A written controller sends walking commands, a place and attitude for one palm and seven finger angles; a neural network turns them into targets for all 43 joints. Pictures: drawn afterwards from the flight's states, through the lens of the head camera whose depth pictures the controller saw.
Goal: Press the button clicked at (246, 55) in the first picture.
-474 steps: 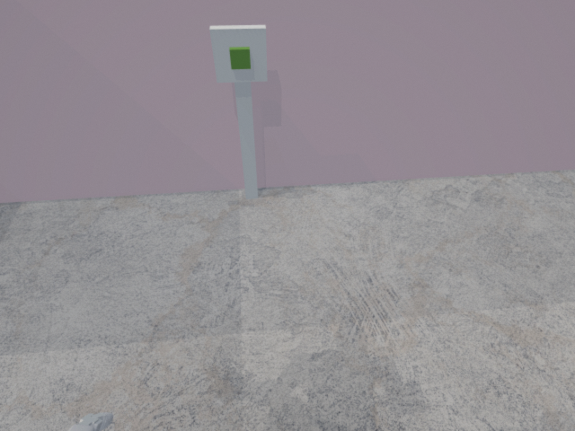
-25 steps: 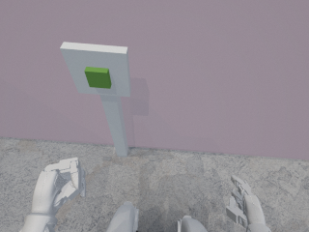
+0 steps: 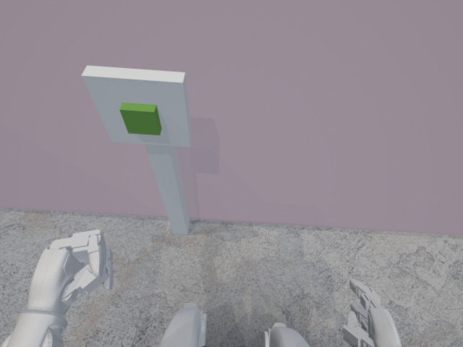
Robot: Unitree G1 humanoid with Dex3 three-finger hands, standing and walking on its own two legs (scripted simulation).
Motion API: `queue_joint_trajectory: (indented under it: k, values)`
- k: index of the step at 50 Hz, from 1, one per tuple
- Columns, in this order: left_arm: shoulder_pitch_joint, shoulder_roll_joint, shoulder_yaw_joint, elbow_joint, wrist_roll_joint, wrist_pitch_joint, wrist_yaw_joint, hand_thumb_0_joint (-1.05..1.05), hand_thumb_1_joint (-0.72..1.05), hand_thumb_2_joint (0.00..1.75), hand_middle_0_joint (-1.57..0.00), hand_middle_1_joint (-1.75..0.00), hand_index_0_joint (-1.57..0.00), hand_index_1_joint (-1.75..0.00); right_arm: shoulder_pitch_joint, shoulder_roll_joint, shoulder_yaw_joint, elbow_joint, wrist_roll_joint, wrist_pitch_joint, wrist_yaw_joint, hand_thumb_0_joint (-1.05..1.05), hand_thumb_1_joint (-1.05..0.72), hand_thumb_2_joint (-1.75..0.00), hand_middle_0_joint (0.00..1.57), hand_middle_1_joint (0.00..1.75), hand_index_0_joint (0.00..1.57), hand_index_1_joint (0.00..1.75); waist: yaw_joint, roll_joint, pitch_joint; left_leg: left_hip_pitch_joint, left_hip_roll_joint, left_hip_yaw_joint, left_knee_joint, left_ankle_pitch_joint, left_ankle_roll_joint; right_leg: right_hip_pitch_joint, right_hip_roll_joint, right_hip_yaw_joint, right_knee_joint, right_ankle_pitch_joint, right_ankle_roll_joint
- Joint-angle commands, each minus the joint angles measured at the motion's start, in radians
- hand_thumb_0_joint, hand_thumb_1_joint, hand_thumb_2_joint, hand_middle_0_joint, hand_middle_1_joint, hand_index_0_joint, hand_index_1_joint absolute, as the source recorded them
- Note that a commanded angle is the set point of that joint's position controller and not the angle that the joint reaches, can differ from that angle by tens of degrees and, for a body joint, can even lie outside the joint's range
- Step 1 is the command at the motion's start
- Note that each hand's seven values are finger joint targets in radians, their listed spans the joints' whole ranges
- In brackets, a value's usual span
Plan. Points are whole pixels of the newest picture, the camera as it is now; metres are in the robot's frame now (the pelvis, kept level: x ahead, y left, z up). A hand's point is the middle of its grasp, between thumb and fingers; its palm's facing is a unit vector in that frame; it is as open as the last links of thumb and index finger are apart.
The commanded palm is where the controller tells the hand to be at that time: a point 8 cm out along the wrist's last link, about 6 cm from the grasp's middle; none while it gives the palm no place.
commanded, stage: raise the hand and make a fist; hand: left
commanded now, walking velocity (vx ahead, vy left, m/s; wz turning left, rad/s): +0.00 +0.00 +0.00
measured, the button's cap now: (142, 118) +0.53 +0.22 +0.05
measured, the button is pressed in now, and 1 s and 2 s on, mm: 0 0 0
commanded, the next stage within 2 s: aim a knuckle at the button in 0.26 s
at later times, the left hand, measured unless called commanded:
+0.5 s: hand (111, 266) +0.23 +0.20 +0.04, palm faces +0.01 -1.00 -0.07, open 3.1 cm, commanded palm +0.23 +0.25 +0.04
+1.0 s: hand (129, 213) +0.32 +0.20 +0.03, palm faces +0.01 -1.00 -0.04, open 3.1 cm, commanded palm +0.31 +0.25 +0.03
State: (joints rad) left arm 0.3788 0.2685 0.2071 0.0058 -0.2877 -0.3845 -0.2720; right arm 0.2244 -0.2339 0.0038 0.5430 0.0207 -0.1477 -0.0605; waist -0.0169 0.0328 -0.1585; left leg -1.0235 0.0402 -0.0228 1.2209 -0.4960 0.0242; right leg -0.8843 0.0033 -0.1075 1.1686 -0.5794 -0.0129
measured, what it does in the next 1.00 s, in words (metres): stands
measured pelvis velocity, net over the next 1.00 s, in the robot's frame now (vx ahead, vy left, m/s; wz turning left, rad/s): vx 0.00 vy -0.01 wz -0.02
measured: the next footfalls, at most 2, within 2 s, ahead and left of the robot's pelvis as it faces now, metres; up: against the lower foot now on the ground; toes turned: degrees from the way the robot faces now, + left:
none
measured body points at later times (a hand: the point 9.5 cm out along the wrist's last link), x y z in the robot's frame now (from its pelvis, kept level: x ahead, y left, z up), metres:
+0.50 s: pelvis +0.00 -0.01 +0.00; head +0.07 +0.00 +0.44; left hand +0.23 +0.25 +0.04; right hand +0.19 -0.24 -0.08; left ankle +0.05 +0.10 -0.64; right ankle +0.00 -0.12 -0.64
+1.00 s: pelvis +0.00 -0.01 -0.01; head +0.09 +0.01 +0.43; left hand +0.32 +0.25 +0.03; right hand +0.14 -0.27 -0.10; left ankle +0.05 +0.10 -0.64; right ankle +0.00 -0.12 -0.64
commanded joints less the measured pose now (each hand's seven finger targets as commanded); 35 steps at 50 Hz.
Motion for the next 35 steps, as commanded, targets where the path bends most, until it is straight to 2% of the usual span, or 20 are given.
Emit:
queue_joint_trajectory:
  k: [1, 2, 6, 9, 11, 17, 21, 22, 23, 26, 27, 28, 30, 31, 34, 35]
  values:
    - [-0.015, 0.125, 0.077, -0.196, -0.009, -0.070, 0.005, 0.00, 0.90, 0.90, -1.30, -1.50, -1.30, -1.50, -0.046, -0.136, -0.059, -0.157, -0.001, -0.059, -0.006, 0.00, -0.90, -0.90, 0.20, 0.30, 0.20, 0.30, 0.012, 0.051, -0.217, 0.277, -0.023, -0.042, -0.198, 0.203, 0.001, 0.033, 0.033, 0.031, -0.171, 0.187, -0.016]
    - [-0.015, 0.124, 0.077, -0.201, -0.008, -0.071, 0.007, 0.00, 0.90, 0.90, -1.30, -1.50, -1.30, -1.50, -0.047, -0.134, -0.059, -0.158, -0.001, -0.058, -0.006, 0.00, -0.90, -0.90, 0.20, 0.30, 0.20, 0.30, 0.013, 0.066, -0.216, 0.280, -0.024, -0.038, -0.200, 0.199, 0.001, 0.033, 0.030, 0.033, -0.174, 0.186, -0.016]
    - [-0.013, 0.126, 0.087, -0.172, -0.011, -0.073, 0.014, 0.00, 0.90, 0.90, -1.30, -1.50, -1.30, -1.50, -0.047, -0.134, -0.060, -0.160, -0.001, -0.052, -0.007, 0.00, -0.90, -0.90, 0.20, 0.30, 0.20, 0.30, 0.010, 0.019, -0.199, 0.247, -0.026, -0.037, -0.194, 0.171, 0.003, 0.037, 0.032, 0.039, -0.181, 0.159, -0.013]
    - [-0.024, 0.120, 0.071, -0.216, -0.007, -0.087, 0.013, 0.00, 0.90, 0.90, -1.30, -1.50, -1.30, -1.50, -0.043, -0.134, -0.058, -0.163, -0.001, -0.057, -0.006, 0.00, -0.90, -0.90, 0.20, 0.30, 0.20, 0.30, 0.009, 0.075, -0.230, 0.281, -0.025, -0.034, -0.192, 0.194, 0.001, 0.030, 0.027, 0.038, -0.171, 0.185, -0.014]
    - [-0.024, 0.123, 0.074, -0.202, -0.004, -0.087, 0.015, 0.00, 0.90, 0.90, -1.30, -1.50, -1.30, -1.50, -0.042, -0.134, -0.059, -0.159, -0.001, -0.055, -0.006, 0.00, -0.90, -0.90, 0.20, 0.30, 0.20, 0.30, 0.006, 0.045, -0.221, 0.272, -0.023, -0.037, -0.188, 0.198, 0.003, 0.029, 0.032, 0.036, -0.168, 0.188, -0.014]
    - [-0.023, 0.109, 0.062, -0.187, -0.003, -0.078, 0.006, 0.00, 0.90, 0.90, -1.30, -1.50, -1.30, -1.50, -0.044, -0.133, -0.056, -0.166, 0.002, -0.048, -0.006, 0.00, -0.90, -0.90, 0.20, 0.30, 0.20, 0.30, 0.002, 0.044, -0.205, 0.267, -0.026, -0.036, -0.188, 0.181, 0.004, 0.019, 0.033, 0.037, -0.173, 0.179, -0.012]
    - [-0.150, 0.141, 0.082, -0.166, -0.006, -0.088, 0.002, 0.00, 0.90, 0.90, -1.30, -1.50, -1.30, -1.50, -0.035, -0.140, -0.049, -0.146, -0.004, -0.053, -0.015, 0.00, -0.90, -0.90, 0.20, 0.30, 0.20, 0.30, -0.018, 0.015, -0.200, 0.226, -0.026, -0.034, -0.154, 0.157, 0.008, 0.000, 0.032, 0.052, -0.170, 0.156, -0.010]
    - [-0.169, 0.133, 0.075, -0.152, -0.005, -0.090, -0.003, 0.00, 0.90, 0.90, -1.30, -1.50, -1.30, -1.50, -0.034, -0.140, -0.049, -0.144, -0.003, -0.055, -0.016, 0.00, -0.90, -0.90, 0.20, 0.30, 0.20, 0.30, -0.019, 0.025, -0.202, 0.224, -0.027, -0.028, -0.147, 0.155, 0.008, -0.007, 0.030, 0.058, -0.173, 0.152, -0.008]
    - [-0.184, 0.145, 0.092, -0.125, -0.008, -0.090, -0.006, 0.00, 0.90, 0.90, -1.30, -1.50, -1.30, -1.50, -0.030, -0.143, -0.047, -0.139, -0.003, -0.054, -0.016, 0.00, -0.90, -0.90, 0.20, 0.30, 0.20, 0.30, -0.018, 0.017, -0.204, 0.214, -0.026, -0.030, -0.146, 0.145, 0.007, -0.004, 0.030, 0.059, -0.174, 0.139, -0.008]
    - [-0.250, 0.136, 0.063, -0.120, -0.007, -0.085, -0.018, 0.00, 0.90, 0.90, -1.30, -1.50, -1.30, -1.50, -0.025, -0.150, -0.043, -0.139, -0.003, -0.063, -0.016, 0.00, -0.90, -0.90, 0.20, 0.30, 0.20, 0.30, -0.016, 0.058, -0.237, 0.241, -0.026, -0.033, -0.146, 0.169, 0.008, -0.010, 0.030, 0.057, -0.159, 0.166, -0.013]
    - [-0.255, 0.128, 0.057, -0.107, -0.007, -0.075, -0.021, 0.00, 0.90, 0.90, -1.30, -1.50, -1.30, -1.50, -0.022, -0.150, -0.044, -0.137, -0.001, -0.063, -0.015, 0.00, -0.90, -0.90, 0.20, 0.30, 0.20, 0.30, -0.017, 0.055, -0.250, 0.252, -0.026, -0.028, -0.146, 0.180, 0.009, -0.001, 0.028, 0.059, -0.165, 0.182, -0.011]
    - [-0.266, 0.152, 0.081, -0.099, -0.006, -0.069, -0.020, 0.00, 0.90, 0.90, -1.30, -1.50, -1.30, -1.50, -0.017, -0.154, -0.046, -0.133, 0.000, -0.061, -0.015, 0.00, -0.90, -0.90, 0.20, 0.30, 0.20, 0.30, -0.013, 0.044, -0.268, 0.254, -0.025, -0.029, -0.148, 0.189, 0.009, 0.008, 0.027, 0.060, -0.164, 0.192, -0.010]
    - [-0.276, 0.158, 0.087, -0.082, -0.007, -0.051, -0.017, 0.00, 0.90, 0.90, -1.30, -1.50, -1.30, -1.50, -0.020, -0.153, -0.045, -0.134, 0.000, -0.058, -0.012, 0.00, -0.90, -0.90, 0.20, 0.30, 0.20, 0.30, -0.006, 0.046, -0.275, 0.249, -0.027, -0.021, -0.148, 0.207, 0.010, 0.032, 0.025, 0.069, -0.170, 0.214, -0.008]
    - [-0.285, 0.177, 0.108, -0.053, -0.006, -0.041, -0.016, 0.00, 0.90, 0.90, -1.30, -1.50, -1.30, -1.50, -0.013, -0.154, -0.045, -0.130, -0.002, -0.051, -0.012, 0.00, -0.90, -0.90, 0.20, 0.30, 0.20, 0.30, -0.006, 0.018, -0.276, 0.234, -0.026, -0.020, -0.141, 0.216, 0.011, 0.044, 0.029, 0.069, -0.165, 0.227, -0.008]
    - [-0.334, 0.186, 0.131, -0.017, -0.006, -0.034, -0.006, 0.00, 0.90, 0.90, -1.30, -1.50, -1.30, -1.50, -0.012, -0.153, -0.044, -0.125, -0.001, -0.039, -0.007, 0.00, -0.90, -0.90, 0.20, 0.30, 0.20, 0.30, 0.000, 0.044, -0.275, 0.229, -0.027, -0.011, -0.145, 0.226, 0.008, 0.052, 0.025, 0.074, -0.166, 0.245, -0.007]
    - [-0.356, 0.193, 0.143, -0.007, -0.008, -0.037, -0.001, 0.00, 0.90, 0.90, -1.30, -1.50, -1.30, -1.50, -0.011, -0.154, -0.044, -0.122, 0.000, -0.038, -0.006, 0.00, -0.90, -0.90, 0.20, 0.30, 0.20, 0.30, -0.001, 0.030, -0.274, 0.227, -0.026, -0.013, -0.146, 0.226, 0.006, 0.053, 0.025, 0.072, -0.164, 0.244, -0.007]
